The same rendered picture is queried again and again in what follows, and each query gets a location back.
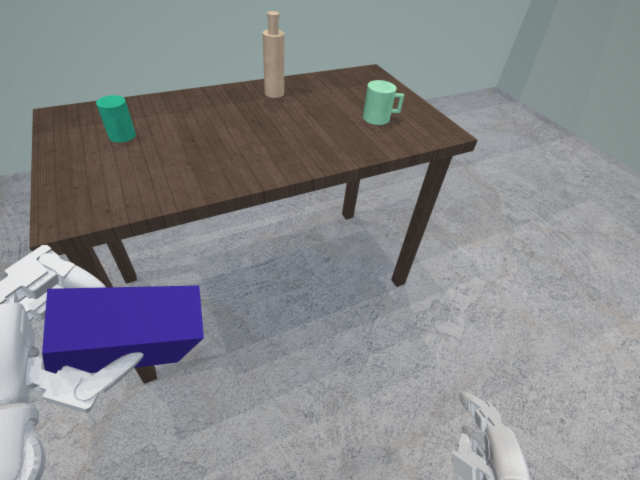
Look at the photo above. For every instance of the left robot forearm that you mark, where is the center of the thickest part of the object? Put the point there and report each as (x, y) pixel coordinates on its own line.
(22, 455)

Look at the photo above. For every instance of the sponge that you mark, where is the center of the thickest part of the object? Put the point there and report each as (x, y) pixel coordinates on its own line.
(88, 328)

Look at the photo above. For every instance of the table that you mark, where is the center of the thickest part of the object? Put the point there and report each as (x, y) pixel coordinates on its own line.
(207, 151)

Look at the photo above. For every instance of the robot right hand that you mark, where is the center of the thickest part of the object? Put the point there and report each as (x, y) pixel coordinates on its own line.
(495, 456)

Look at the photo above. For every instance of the robot left hand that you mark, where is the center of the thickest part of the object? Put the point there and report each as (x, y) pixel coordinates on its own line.
(23, 296)

